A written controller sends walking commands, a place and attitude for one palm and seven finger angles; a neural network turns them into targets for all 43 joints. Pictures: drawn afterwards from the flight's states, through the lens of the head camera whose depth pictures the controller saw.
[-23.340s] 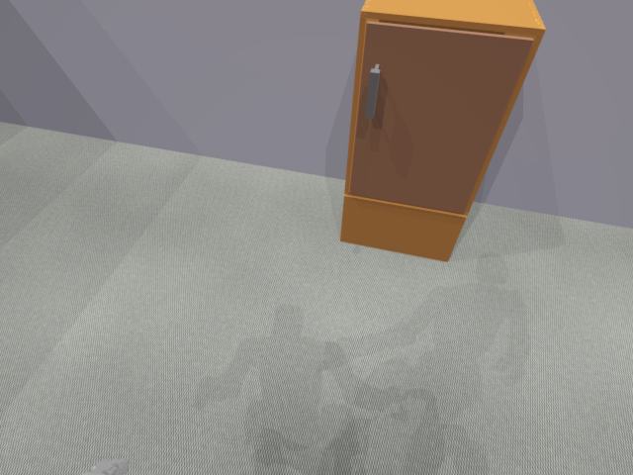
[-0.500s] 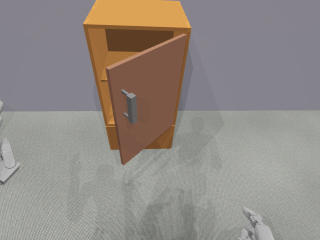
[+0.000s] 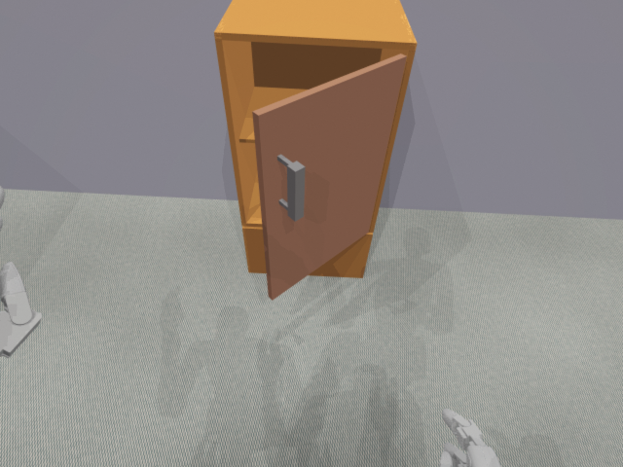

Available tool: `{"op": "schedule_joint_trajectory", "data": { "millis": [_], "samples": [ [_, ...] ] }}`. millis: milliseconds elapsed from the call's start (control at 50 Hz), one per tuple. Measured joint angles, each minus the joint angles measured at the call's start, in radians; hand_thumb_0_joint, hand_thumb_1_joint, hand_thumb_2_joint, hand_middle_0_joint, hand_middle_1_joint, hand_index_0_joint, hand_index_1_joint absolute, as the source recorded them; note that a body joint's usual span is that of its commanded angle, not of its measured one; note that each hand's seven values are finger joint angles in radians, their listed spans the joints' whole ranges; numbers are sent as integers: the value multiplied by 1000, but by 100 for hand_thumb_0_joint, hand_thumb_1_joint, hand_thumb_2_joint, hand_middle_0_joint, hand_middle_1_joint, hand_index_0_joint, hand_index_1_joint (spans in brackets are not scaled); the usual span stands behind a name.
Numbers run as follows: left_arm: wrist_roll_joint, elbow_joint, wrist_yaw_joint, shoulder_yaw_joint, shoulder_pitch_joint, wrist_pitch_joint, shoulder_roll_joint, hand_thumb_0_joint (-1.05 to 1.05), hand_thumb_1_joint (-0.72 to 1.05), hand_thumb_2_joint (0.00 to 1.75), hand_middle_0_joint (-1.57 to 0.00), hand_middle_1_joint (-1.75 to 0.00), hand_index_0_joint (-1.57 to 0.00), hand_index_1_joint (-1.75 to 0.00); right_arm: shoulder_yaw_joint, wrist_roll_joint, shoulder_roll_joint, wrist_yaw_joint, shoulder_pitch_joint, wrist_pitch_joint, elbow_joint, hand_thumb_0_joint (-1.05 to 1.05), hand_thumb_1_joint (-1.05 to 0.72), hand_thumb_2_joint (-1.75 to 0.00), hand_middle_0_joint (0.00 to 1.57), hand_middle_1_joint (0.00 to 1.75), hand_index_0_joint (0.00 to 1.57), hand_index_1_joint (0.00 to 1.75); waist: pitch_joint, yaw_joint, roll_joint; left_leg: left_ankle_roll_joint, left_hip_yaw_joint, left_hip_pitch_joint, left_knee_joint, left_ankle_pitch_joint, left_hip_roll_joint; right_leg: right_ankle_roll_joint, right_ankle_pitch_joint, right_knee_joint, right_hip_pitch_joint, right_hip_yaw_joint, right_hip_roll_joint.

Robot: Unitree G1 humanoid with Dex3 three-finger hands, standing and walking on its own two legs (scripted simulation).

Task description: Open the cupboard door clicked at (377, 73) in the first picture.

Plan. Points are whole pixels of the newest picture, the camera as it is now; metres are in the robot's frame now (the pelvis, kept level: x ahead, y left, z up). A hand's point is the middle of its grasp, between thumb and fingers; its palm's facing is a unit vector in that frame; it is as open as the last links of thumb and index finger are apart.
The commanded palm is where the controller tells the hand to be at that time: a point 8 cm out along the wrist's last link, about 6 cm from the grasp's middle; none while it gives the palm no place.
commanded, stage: stop stepping back and stand still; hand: left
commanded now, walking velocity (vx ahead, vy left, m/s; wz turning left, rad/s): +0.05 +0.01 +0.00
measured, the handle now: (289, 187) +0.65 +0.08 -0.04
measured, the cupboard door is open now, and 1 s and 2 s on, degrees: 44 44 44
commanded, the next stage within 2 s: let the arm hang, fingers relaxed in 0.02 s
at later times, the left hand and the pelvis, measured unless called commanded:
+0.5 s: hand out of the picture +0.04 +0.18 -0.16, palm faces +0.14 -0.97 -0.21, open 6.8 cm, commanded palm none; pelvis +0.00 +0.00 +0.00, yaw +5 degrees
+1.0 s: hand out of the picture -0.02 +0.18 -0.16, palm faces +0.10 -0.98 -0.18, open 7.3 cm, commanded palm none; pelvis -0.01 +0.01 +0.01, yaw +3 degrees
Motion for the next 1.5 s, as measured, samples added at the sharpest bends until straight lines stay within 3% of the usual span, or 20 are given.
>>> {"op": "schedule_joint_trajectory", "data": {
  "millis": [40, 80, 120, 160, 220, 240, 260, 340, 380, 420, 480, 520, 600, 760, 1040, 1500],
  "samples": [
    [-1, -25, -3, 6, 16, -15, 11, 1, 89, 90, -21, -31, -21, -30, 7, 1, -1, 10, -15, 6, -9, 1, -90, -90, 20, 30, 21, 30, 10, 3, 26, 0, -6, -24, 54, -29, 18, -44, 92, -54, 15, -10, 20],
    [-6, -26, -9, -3, 21, -23, 11, 1, 89, 90, -21, -31, -21, -30, 1, 3, -11, 15, -30, 24, -1, 1, -90, -90, 20, 30, 21, 30, 10, 5, 51, 14, -25, -71, 164, -95, 14, -80, 91, -51, 10, -19, 32],
    [-11, -4, -16, -16, 24, -26, -1, 1, 89, 90, -21, -31, -22, -30, -10, 8, -26, 18, -39, 45, 10, 1, -90, -90, 20, 30, 21, 30, 4, 10, 62, 19, -30, -120, 294, -119, -5, -87, 91, -77, 19, -17, 30],
    [25, 147, -55, -79, -47, -10, -17, 0, 89, 90, -21, -31, -21, -30, -42, 9, -54, 49, -39, 55, 50, 1, -90, -90, 20, 30, 21, 30, -23, 13, 78, 25, -6, -170, 351, -156, -13, -80, 98, -91, 11, -30, 8],
    [37, 489, -109, -191, -181, 116, -94, 0, 90, 90, -21, -30, -21, -30, -57, 8, -100, 69, -47, 124, 100, 1, -91, -90, 20, 30, 21, 30, -38, 3, 106, 27, 18, -139, 201, -75, -18, -61, 72, -49, -2, -54, -31],
    [35, 600, -119, -223, -210, 153, -122, 0, 90, 90, -20, -30, -21, -30, -56, 3, -111, 73, -45, 141, 106, 1, -91, -90, 20, 30, 21, 30, -37, -4, 117, 35, 11, -115, 129, 11, -14, -55, 53, -15, -12, -62, -36],
    [35, 705, -128, -253, -228, 181, -149, 0, 90, 90, -20, -30, -20, -30, -53, -5, -120, 76, -42, 150, 113, 1, -91, -90, 20, 30, 21, 30, -38, -8, 127, 40, 1, -98, 94, 7, -13, -49, 30, 25, -31, -67, -36],
    [33, 1065, -152, -354, -248, 258, -225, 0, 91, 90, -20, -30, -20, -30, -23, -39, -84, 67, -45, 179, 163, 1, -91, -90, 20, 29, 20, 30, 1, -20, 40, 38, 38, -95, 115, -43, -45, -25, -43, 130, -77, 19, -41],
    [31, 1198, -165, -398, -243, 266, -272, 1, 92, 90, -20, -30, -20, -30, -13, -40, -69, 59, -34, 180, 189, 1, -91, -90, 20, 29, 20, 30, 34, -22, 20, 28, 34, -75, 92, -22, -45, -43, 3, 101, -55, 26, -31],
    [6, 1261, -143, -374, -238, 230, -301, -3, 98, 89, -21, -30, -21, -30, -14, -28, -56, 53, -17, 188, 228, 1, -91, -90, 20, 29, 20, 30, 53, -8, 27, 19, 12, -63, 63, -3, -28, -68, 28, 40, -22, 4, -12],
    [20, 1333, -146, -385, -230, 197, -267, -6, 103, 89, -21, -30, -21, -30, -23, -18, -38, 48, 0, 213, 287, 1, -91, -90, 20, 29, 20, 30, 53, 11, 32, 25, -13, -45, 31, -32, -21, -81, 75, -51, 16, -15, 7],
    [24, 1388, -147, -392, -222, 196, -252, -6, 102, 89, -21, -30, -21, -30, -33, -16, -35, 44, 9, 220, 315, 1, -91, -90, 20, 29, 20, 30, 45, 8, 44, 32, -24, -20, -3, -8, -18, -84, 102, -99, 35, -23, 21],
    [22, 1491, -144, -398, -222, 204, -237, -4, 98, 89, -21, -30, -21, -30, -37, -15, -28, 36, 19, 212, 372, 1, -91, -90, 20, 29, 20, 29, 42, 3, 54, 11, -22, 22, -71, 56, -13, -80, 139, -166, 76, -18, 29],
    [18, 1596, -143, -407, -238, 197, -258, -1, 93, 90, -20, -30, -20, -30, -30, -16, -9, 33, 43, 201, 451, 0, -91, -90, 20, 29, 20, 29, 32, 7, 70, 21, -8, 63, -150, 96, -16, -71, 195, -254, 117, -3, 29],
    [19, 1643, -137, -406, -239, 191, -297, 1, 92, 90, -20, -30, -20, -30, -27, -17, 35, 25, 82, 190, 493, 0, -91, -90, 20, 29, 20, 29, 21, 2, 51, 38, 13, 68, -163, 105, -31, -55, 202, -251, 109, 17, 15],
    [24, 1650, -135, -410, -232, 181, -309, 0, 92, 90, -20, -30, -20, -30, -32, -13, 33, 23, 44, 177, 477, 0, -91, -90, 20, 29, 20, 29, 29, 7, 48, 58, 29, 67, -171, 100, -52, -34, 191, -237, 95, 34, -5]
  ]
}}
